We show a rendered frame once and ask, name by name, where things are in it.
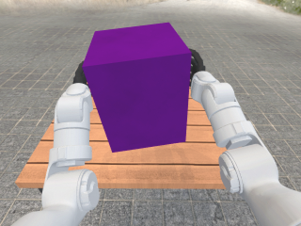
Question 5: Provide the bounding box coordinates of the right robot hand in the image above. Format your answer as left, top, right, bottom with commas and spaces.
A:
189, 48, 206, 87

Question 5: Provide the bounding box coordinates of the right robot forearm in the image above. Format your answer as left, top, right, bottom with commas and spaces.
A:
190, 71, 279, 179

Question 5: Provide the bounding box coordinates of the left robot forearm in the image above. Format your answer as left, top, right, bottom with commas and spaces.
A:
41, 83, 93, 208

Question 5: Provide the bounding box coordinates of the left robot hand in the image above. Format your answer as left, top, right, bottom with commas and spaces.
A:
73, 60, 92, 96

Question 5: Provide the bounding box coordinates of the carton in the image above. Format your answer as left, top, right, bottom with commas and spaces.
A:
82, 22, 192, 153

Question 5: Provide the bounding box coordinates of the left robot upper arm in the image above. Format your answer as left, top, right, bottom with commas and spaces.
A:
10, 169, 100, 226

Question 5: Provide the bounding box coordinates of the right robot upper arm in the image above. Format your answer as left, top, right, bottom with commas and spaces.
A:
218, 143, 301, 226

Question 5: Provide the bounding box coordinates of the table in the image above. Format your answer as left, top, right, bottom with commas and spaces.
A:
15, 81, 241, 194

